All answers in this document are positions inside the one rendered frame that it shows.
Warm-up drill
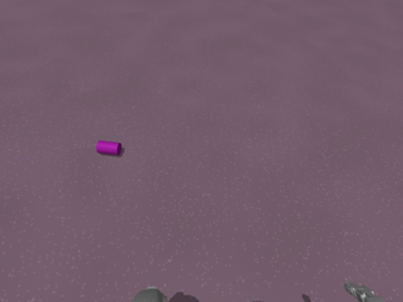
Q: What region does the can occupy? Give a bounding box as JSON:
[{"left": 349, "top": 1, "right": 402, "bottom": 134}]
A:
[{"left": 96, "top": 140, "right": 122, "bottom": 155}]

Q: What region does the right robot hand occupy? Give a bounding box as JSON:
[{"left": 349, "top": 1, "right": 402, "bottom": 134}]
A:
[{"left": 344, "top": 282, "right": 386, "bottom": 302}]

